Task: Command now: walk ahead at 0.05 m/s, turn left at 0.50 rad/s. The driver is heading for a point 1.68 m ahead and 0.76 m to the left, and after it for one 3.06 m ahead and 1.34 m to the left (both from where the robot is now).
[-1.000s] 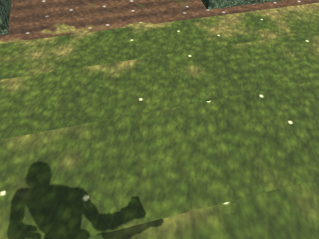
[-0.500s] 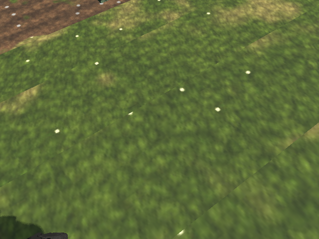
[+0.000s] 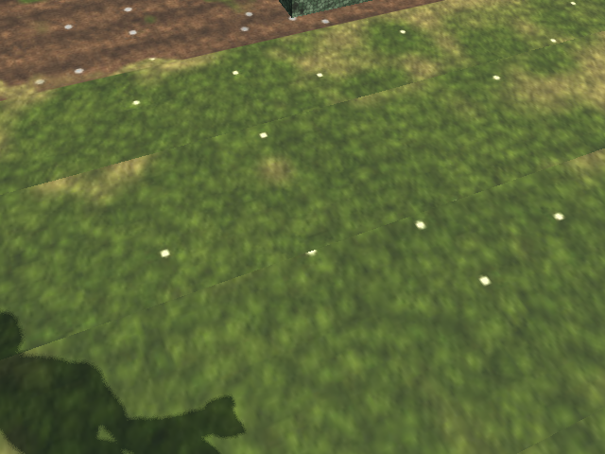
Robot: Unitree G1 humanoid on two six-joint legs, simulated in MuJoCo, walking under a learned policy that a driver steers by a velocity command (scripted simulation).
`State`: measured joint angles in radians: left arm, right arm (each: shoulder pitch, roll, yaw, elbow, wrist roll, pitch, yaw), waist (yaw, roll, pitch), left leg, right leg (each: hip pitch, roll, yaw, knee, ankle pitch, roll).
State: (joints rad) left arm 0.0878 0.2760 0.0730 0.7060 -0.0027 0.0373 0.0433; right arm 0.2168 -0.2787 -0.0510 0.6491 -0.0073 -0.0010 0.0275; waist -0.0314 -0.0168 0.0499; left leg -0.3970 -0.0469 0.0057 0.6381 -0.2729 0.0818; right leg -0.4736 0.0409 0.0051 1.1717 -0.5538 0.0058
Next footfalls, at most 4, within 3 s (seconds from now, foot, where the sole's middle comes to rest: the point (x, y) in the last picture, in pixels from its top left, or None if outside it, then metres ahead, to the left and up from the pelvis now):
0.48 right None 0.12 -0.15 -0.76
0.98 left None -0.05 0.05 -0.76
1.42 right None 0.10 -0.12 -0.76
2.60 right None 0.47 0.16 -0.93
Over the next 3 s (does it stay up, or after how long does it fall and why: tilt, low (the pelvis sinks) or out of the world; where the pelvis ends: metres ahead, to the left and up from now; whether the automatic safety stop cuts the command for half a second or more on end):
stays up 0.49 0.29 -0.19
